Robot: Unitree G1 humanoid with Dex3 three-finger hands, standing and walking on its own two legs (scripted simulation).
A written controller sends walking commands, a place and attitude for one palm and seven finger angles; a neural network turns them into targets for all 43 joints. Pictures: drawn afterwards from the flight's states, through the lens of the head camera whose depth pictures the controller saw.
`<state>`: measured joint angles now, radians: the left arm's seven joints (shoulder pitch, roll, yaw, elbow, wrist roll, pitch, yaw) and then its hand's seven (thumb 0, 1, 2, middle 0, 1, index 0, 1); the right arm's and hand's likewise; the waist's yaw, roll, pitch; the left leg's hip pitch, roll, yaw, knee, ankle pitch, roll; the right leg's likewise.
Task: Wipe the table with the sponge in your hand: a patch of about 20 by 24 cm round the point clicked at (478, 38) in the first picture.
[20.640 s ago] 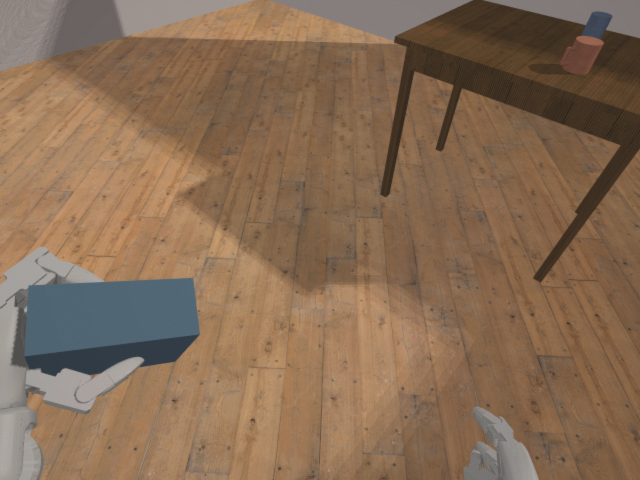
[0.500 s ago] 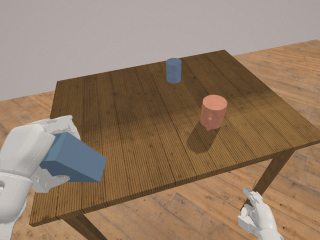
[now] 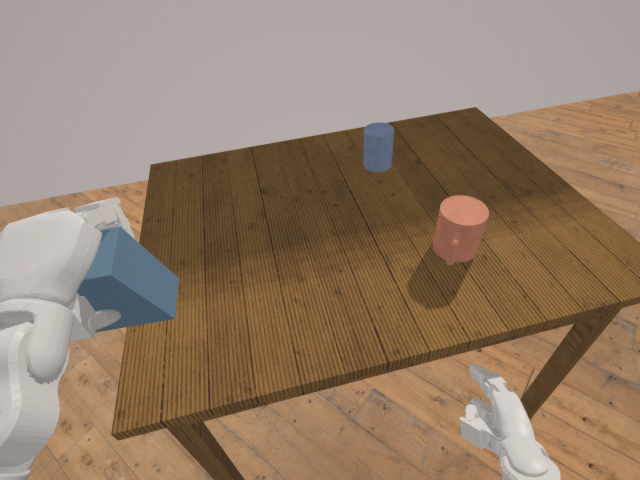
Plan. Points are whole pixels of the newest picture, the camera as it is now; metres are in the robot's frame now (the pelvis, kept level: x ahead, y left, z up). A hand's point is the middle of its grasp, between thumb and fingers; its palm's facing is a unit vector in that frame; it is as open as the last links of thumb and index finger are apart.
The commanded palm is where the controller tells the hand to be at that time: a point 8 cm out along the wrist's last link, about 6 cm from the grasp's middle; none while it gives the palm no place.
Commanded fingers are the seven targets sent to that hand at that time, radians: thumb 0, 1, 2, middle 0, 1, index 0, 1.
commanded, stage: turn the palm down, sponge in hand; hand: left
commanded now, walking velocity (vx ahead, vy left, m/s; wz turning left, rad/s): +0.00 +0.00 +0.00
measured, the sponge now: (114, 292) +0.25 +0.30 +0.13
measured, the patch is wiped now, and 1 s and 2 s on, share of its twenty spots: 0.00 0.00 0.00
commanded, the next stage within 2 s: move the sponge above the wiping area in 0.46 s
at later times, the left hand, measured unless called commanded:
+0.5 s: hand (97, 282) +0.23 +0.29 +0.17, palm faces +0.23 -0.07 -0.97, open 9.8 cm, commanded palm +0.18 +0.26 +0.22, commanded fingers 0.00 0.10 1.30 -1.20 -1.60 -1.20 -1.60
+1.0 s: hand (143, 311) +0.24 +0.26 +0.12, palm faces -0.01 -0.11 -0.99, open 9.8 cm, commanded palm +0.21 +0.26 +0.20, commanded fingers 0.00 0.10 1.30 -1.20 -1.60 -1.20 -1.60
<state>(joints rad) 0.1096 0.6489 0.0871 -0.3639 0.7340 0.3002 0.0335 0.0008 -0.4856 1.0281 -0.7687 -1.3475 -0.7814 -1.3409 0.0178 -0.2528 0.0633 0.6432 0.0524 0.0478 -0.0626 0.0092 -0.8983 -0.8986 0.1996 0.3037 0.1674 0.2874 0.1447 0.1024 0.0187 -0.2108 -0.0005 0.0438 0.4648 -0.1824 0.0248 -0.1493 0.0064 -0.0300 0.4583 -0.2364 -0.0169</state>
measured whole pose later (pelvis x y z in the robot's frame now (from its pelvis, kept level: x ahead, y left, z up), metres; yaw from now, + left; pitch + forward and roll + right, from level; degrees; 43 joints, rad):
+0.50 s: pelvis +0.00 -0.02 +0.00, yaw +0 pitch -5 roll +0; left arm 0.05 0.57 0.07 -0.25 0.78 0.43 -0.03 0.00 -0.48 1.03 -0.77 -1.35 -0.78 -1.34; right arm -0.01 -0.26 0.09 0.66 0.06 0.03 -0.05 0.01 -0.90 -0.90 0.20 0.30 0.21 0.31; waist 0.14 0.13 0.02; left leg -0.19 0.01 0.03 0.42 -0.15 0.00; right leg -0.14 0.02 -0.04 0.45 -0.23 -0.04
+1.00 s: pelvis +0.02 -0.03 +0.00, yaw +0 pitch -3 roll +1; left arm 0.17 0.56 0.01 -0.26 0.81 0.41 -0.10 0.00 -0.48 1.03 -0.75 -1.36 -0.77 -1.36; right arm 0.01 -0.30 0.06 0.63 0.05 0.01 -0.06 0.01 -0.90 -0.90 0.20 0.30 0.22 0.31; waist 0.12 0.12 0.02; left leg -0.19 0.02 0.04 0.44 -0.19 0.00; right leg -0.15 0.03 -0.03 0.47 -0.26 -0.05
